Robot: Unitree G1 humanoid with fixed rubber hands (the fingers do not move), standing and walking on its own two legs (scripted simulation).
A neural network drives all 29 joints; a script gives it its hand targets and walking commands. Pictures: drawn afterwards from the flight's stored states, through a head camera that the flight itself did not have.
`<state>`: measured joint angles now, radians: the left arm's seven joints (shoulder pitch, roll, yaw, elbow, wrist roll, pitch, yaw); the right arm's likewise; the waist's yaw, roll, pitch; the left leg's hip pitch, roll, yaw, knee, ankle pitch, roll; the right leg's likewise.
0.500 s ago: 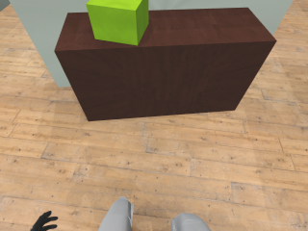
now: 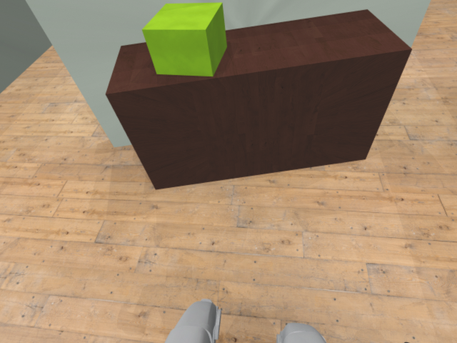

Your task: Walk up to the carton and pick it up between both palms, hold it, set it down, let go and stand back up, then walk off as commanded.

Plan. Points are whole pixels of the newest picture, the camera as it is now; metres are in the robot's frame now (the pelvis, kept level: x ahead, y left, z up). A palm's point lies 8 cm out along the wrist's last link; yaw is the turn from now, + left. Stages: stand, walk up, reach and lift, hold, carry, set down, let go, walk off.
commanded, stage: walk off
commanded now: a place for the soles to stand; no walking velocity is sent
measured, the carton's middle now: (188, 39) +1.15 +0.12 -0.01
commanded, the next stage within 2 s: none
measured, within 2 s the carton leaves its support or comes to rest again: neither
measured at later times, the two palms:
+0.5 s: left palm out of the picture +0.09 +0.36 -0.09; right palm (392, 336) +0.13 -0.27 -0.11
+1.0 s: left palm out of the picture +0.16 +0.40 -0.10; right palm (351, 290) +0.20 -0.22 -0.09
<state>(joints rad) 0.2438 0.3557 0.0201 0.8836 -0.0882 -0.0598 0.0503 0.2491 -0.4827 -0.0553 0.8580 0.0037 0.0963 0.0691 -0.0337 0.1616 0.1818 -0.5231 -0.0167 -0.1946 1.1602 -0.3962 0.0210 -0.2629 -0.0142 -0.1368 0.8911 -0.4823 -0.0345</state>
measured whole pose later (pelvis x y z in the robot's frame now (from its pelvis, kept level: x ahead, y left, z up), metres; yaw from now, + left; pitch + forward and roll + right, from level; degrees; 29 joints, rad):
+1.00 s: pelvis +0.11 +0.09 +0.01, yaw +4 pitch -3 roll -2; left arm 0.22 0.38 0.02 0.88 -0.09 -0.04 0.02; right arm 0.23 -0.38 -0.06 0.86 0.00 0.00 0.03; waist 0.02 0.02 0.14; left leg -0.44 -0.03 -0.12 0.89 -0.39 0.00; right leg -0.45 -0.05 -0.12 1.10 -0.57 -0.01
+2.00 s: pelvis +0.05 +0.08 +0.00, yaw +4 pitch -6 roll -2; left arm 0.22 0.38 0.02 0.88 -0.09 0.00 0.01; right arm 0.22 -0.39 -0.06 0.89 0.00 0.00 0.01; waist 0.03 0.01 0.15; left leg -0.44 0.00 -0.11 0.90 -0.37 -0.01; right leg -0.30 -0.05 -0.12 0.87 -0.49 -0.02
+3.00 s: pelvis +0.10 +0.07 +0.01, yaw +4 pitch -2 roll +0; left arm 0.23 0.38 0.02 0.88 -0.09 -0.04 0.01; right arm 0.22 -0.38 -0.06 0.89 0.00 -0.03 0.01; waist 0.05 0.02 0.15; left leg -0.43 -0.02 -0.11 0.87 -0.38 -0.02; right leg -0.31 -0.06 -0.12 0.87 -0.51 -0.01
